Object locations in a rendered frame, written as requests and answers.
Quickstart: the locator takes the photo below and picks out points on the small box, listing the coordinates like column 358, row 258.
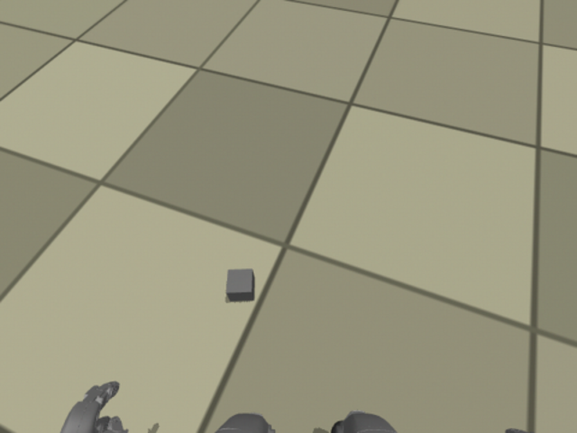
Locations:
column 240, row 285

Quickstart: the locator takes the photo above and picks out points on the left robot hand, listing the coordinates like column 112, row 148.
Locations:
column 84, row 416

